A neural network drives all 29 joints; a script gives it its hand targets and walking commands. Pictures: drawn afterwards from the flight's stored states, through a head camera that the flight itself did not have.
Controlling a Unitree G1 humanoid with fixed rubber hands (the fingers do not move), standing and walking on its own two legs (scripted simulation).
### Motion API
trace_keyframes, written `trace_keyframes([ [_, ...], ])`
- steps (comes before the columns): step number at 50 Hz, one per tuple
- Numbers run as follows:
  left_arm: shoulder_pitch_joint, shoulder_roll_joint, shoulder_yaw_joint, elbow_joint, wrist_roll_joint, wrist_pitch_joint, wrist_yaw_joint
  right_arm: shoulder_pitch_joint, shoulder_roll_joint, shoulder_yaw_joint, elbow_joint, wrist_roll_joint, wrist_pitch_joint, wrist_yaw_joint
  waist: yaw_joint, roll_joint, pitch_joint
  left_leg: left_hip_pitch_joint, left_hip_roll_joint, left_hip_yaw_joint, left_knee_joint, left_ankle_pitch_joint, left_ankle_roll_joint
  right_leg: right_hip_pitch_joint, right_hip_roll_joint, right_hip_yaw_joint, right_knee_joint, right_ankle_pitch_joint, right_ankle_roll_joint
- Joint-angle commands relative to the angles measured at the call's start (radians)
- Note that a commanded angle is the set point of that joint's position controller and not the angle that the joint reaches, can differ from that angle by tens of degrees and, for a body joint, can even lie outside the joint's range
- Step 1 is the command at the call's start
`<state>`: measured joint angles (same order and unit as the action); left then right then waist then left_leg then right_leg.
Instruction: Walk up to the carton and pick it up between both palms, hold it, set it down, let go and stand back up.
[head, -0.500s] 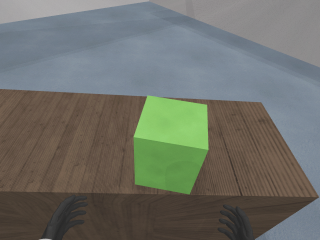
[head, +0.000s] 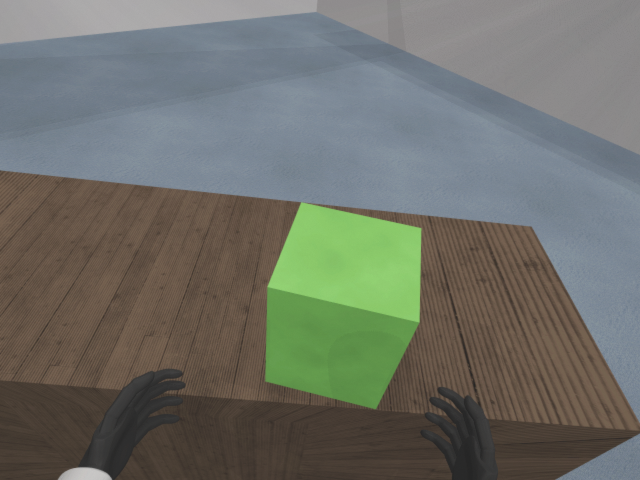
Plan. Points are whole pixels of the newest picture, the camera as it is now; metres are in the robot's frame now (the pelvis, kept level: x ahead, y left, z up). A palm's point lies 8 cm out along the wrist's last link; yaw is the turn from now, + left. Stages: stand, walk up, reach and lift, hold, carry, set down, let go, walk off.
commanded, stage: reach and lift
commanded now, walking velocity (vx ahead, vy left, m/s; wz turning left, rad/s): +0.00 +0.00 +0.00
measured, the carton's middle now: (339, 308) +0.40 -0.01 +0.00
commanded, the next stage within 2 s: none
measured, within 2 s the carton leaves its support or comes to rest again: neither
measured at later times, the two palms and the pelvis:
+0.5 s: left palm (149, 348) +0.26 +0.22 +0.06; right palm (486, 408) +0.24 -0.17 +0.06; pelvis -0.01 -0.01 +0.00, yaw +0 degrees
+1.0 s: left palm (169, 272) +0.34 +0.22 +0.10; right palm (488, 337) +0.30 -0.17 +0.10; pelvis -0.02 +0.01 +0.00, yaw -1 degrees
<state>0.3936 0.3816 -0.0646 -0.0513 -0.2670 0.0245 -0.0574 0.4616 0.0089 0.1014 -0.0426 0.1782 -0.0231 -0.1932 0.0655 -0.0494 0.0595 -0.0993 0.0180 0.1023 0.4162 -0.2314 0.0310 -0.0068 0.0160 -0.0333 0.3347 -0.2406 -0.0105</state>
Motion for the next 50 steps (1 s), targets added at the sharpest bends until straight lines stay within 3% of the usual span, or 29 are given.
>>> trace_keyframes([
  [1, -0.189, 0.127, 0.109, -0.251, -0.011, -0.024, 0.001, -0.109, -0.047, -0.023, -0.258, -0.014, -0.009, -0.013, -0.023, 0.159, -0.102, 0.064, 0.049, -0.121, -0.082, 0.274, -0.040, -0.085, -0.042, 0.105, -0.057, 0.194, -0.028],
  [10, -0.372, 0.101, 0.138, -0.243, -0.008, 0.105, -0.013, -0.278, -0.072, -0.048, -0.310, -0.010, 0.108, -0.037, -0.027, 0.128, -0.113, 0.063, 0.051, -0.112, -0.114, 0.200, -0.021, -0.085, -0.045, 0.091, -0.053, 0.177, -0.010],
  [19, -0.669, 0.124, 0.174, -0.154, -0.004, 0.198, -0.015, -0.534, -0.099, -0.070, -0.285, -0.004, 0.199, -0.052, -0.043, 0.097, -0.198, 0.067, 0.036, -0.096, -0.116, 0.143, 0.003, -0.097, -0.059, 0.088, -0.045, 0.166, 0.006],
  [21, -0.692, 0.120, 0.184, -0.122, 0.006, 0.213, -0.017, -0.555, -0.103, -0.073, -0.238, -0.006, 0.213, -0.059, -0.052, 0.089, -0.218, 0.081, 0.030, -0.088, -0.109, 0.160, 0.003, -0.097, -0.061, 0.088, -0.043, 0.197, 0.012],
  [26, -0.797, 0.124, 0.205, -0.133, 0.011, 0.250, -0.012, -0.675, -0.122, -0.061, -0.245, 0.038, 0.220, -0.068, -0.048, 0.099, -0.331, 0.111, 0.021, -0.086, -0.082, 0.277, -0.004, -0.059, -0.052, 0.082, -0.016, 0.330, 0.019],
  [37, -1.025, 0.129, 0.221, -0.092, 0.032, 0.373, -0.003, -0.901, -0.196, -0.128, -0.166, 0.077, 0.258, -0.076, -0.089, 0.110, -0.426, 0.168, 0.021, -0.083, -0.050, 0.355, -0.027, -0.087, -0.020, 0.052, -0.008, 0.368, 0.023],
  [41, -1.059, 0.128, 0.230, -0.124, 0.041, 0.409, 0.008, -0.954, -0.231, -0.137, -0.178, 0.100, 0.265, -0.070, -0.097, 0.119, -0.509, 0.231, 0.022, -0.088, -0.024, 0.466, -0.046, -0.082, -0.004, 0.045, -0.003, 0.444, 0.022],
  [45, -1.160, 0.132, 0.226, -0.070, 0.045, 0.436, 0.010, -1.050, -0.258, -0.158, -0.123, 0.105, 0.297, -0.061, -0.115, 0.111, -0.515, 0.213, 0.024, -0.095, -0.031, 0.412, -0.046, -0.106, 0.003, 0.042, -0.007, 0.401, 0.018],
  [47, -1.179, 0.134, 0.227, -0.104, 0.045, 0.441, 0.021, -1.069, -0.270, -0.158, -0.134, 0.123, 0.301, -0.054, -0.107, 0.133, -0.553, 0.238, 0.026, -0.098, -0.028, 0.443, -0.056, -0.108, 0.008, 0.040, -0.004, 0.414, 0.017],
  [50, -1.272, 0.146, 0.236, -0.036, 0.049, 0.455, 0.029, -1.168, -0.286, -0.173, -0.073, 0.114, 0.320, -0.046, -0.103, 0.130, -0.576, 0.219, 0.026, -0.098, -0.021, 0.417, -0.054, -0.130, 0.009, 0.040, -0.006, 0.381, 0.012],
])
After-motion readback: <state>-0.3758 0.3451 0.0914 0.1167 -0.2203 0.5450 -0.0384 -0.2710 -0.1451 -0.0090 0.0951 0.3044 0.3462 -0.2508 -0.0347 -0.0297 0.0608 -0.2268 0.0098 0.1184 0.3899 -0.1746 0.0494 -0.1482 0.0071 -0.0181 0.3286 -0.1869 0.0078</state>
